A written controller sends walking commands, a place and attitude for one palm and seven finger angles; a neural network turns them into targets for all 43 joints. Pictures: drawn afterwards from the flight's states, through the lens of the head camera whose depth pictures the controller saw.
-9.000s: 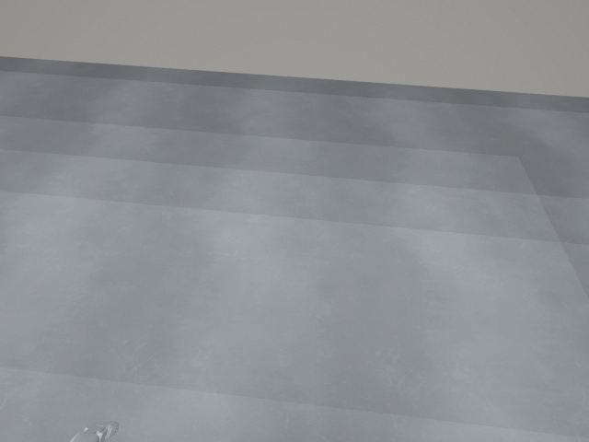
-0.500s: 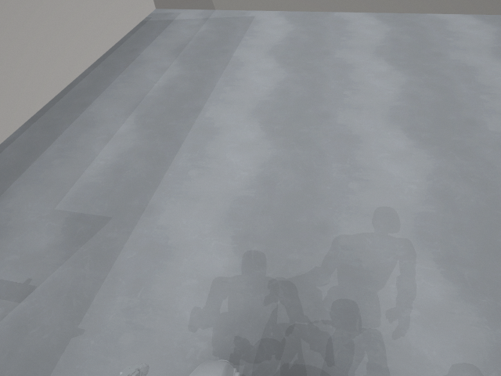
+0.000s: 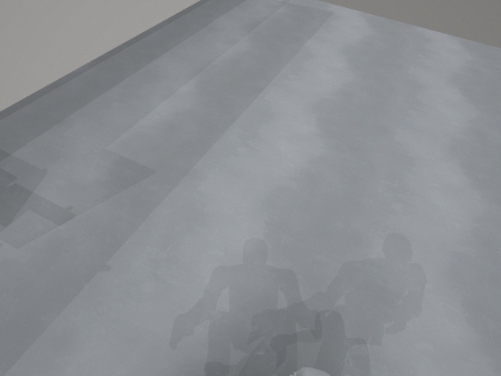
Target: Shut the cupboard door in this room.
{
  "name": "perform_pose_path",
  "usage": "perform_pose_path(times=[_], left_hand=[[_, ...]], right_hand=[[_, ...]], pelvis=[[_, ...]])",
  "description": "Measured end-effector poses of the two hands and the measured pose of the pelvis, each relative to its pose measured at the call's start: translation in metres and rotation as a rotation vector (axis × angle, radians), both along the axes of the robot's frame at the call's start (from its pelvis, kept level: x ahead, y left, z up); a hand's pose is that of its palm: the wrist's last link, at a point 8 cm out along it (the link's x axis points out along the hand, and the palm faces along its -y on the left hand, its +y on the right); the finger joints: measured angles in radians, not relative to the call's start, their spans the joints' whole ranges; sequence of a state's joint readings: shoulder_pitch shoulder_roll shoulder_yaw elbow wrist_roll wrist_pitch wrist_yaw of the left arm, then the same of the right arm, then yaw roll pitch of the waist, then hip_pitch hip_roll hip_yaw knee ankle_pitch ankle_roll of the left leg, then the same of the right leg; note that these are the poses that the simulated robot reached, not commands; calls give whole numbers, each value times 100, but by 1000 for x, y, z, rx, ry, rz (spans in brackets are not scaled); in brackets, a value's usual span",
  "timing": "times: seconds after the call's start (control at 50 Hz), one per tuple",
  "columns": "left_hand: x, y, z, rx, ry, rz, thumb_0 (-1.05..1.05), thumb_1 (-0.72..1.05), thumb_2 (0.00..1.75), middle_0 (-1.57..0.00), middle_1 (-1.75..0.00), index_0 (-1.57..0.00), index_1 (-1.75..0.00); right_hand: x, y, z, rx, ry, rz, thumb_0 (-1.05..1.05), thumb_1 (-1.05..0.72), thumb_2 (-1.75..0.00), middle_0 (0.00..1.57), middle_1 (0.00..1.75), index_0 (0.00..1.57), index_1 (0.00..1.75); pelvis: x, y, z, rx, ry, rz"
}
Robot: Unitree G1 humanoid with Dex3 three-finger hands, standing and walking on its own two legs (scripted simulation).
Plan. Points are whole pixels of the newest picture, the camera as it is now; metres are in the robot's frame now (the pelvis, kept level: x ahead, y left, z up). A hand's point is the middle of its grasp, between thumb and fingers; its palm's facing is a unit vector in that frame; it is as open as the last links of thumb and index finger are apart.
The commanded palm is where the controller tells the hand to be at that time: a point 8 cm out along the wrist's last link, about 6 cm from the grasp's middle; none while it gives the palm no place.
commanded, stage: turn or walk to find it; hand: left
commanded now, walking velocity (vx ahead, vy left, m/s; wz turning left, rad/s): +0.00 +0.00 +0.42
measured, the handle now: out of the picture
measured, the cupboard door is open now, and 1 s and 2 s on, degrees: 92 92 92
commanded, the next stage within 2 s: stand and wait in 1.52 s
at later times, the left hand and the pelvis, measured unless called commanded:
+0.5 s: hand out of the picture +0.01 +0.16 -0.15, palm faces +0.22 -0.94 -0.26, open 7.4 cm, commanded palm none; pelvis -0.03 -0.04 +0.00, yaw +14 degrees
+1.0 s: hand out of the picture -0.08 +0.23 -0.16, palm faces +0.43 -0.87 -0.25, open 7.4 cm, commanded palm none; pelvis -0.06 +0.00 +0.00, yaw +24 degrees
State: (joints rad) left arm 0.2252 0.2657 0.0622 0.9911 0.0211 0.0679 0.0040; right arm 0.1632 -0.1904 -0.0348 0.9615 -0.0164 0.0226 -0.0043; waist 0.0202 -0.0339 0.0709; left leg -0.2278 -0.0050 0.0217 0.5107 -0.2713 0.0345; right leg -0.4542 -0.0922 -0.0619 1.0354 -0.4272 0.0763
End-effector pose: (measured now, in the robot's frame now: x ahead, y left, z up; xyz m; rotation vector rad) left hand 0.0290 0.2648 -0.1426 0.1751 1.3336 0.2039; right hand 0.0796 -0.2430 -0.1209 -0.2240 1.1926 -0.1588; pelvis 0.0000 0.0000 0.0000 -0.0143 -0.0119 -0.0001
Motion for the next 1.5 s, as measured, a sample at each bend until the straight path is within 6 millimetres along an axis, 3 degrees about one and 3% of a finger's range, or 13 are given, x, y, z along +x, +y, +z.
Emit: perform_pose_path(times=[0.12, 0.26, 0.4, 0.52, 0.6, 0.76, 0.84, 0.96, 1.06, 1.18, 1.36, 1.44, 1.5], left_hand=[[18, -7, 12, 15, -90, 8, 0, 91, 90, -20, -30, -20, -29], [32, -36, 22, 53, -204, 11, 0, 91, 90, -20, -30, -20, -29], [-7, -58, 33, 56, -183, 83, 0, 90, 90, -20, -30, -21, -29], [-49, -60, 25, 35, -119, 162, 0, 90, 90, -21, -30, -21, -30], [-83, -53, 15, 14, -73, 224, 0, 90, 90, -21, -30, -21, -30], [-152, -16, -16, -13, 40, 348, 0, 90, 90, -20, -30, -21, -29], [-157, -5, -7, -10, 33, 376, 0, 91, 90, -20, -30, -20, -29], [-143, 2, 8, 19, -49, 390, 0, 91, 90, -20, -30, -20, -29], [-120, -4, 17, 48, -124, 387, 0, 91, 90, -20, -30, -20, -29], [-102, -29, 25, 99, -214, 389, 0, 91, 90, -20, -30, -20, -29], [-147, -71, 31, 79, -154, 501, 0, 90, 90, -20, -30, -21, -29], [-176, -81, 24, 56, -116, 564, 0, 90, 90, -21, -30, -21, -30], [-205, -86, 15, 36, -81, 616, 0, 90, 90, -21, -30, -21, -30]], right_hand=[[-3, 3, -7, 34, 6, 24, 1, -90, -89, 20, 30, 20, 30], [-20, -21, -33, 77, 57, 37, 1, -90, -89, 20, 30, 20, 30], [-25, -42, -31, 72, 124, 85, 1, -90, -90, 20, 30, 20, 30], [-21, -42, -25, 41, 165, 146, 1, -91, -90, 19, 30, 20, 30], [-6, -27, -21, 13, 160, 210, 1, -91, -90, 19, 30, 20, 30], [34, 30, -9, -22, 17, 343, 1, -91, -90, 19, 30, 20, 30], [37, 50, 0, -15, -5, 380, 1, -90, -90, 20, 30, 20, 30], [34, 61, -1, 18, 1, 411, 0, -90, -89, 20, 30, 20, 30], [25, 49, -11, 39, 35, 414, 0, -90, -89, 20, 30, 20, 30], [18, 17, -35, 61, 99, 417, 1, -90, -89, 20, 30, 20, 30], [26, -4, -28, 27, 164, 493, 1, -90, -90, 20, 30, 20, 30], [33, 3, -24, -1, 180, 548, 1, -91, -90, 19, 30, 20, 30], [42, 21, -21, -16, 162, 601, 1, -91, -90, 19, 30, 20, 30]], pelvis=[[-6, -4, 2, 7, 2, 45], [-15, -29, -9, 30, 9, 107], [-23, -41, 0, 43, -5, 185], [-27, -39, 2, 47, 0, 248], [-32, -30, 0, 40, 5, 284], [-49, -1, -12, 18, 4, 342], [-53, 5, -3, 3, 4, 369], [-56, 5, 3, 1, 11, 412], [-57, -7, 1, 10, 12, 453], [-54, -32, -9, 26, 12, 507], [-56, -46, 2, 49, 7, 612], [-60, -44, 2, 50, 12, 653], [-66, -40, 0, 44, 15, 681]])
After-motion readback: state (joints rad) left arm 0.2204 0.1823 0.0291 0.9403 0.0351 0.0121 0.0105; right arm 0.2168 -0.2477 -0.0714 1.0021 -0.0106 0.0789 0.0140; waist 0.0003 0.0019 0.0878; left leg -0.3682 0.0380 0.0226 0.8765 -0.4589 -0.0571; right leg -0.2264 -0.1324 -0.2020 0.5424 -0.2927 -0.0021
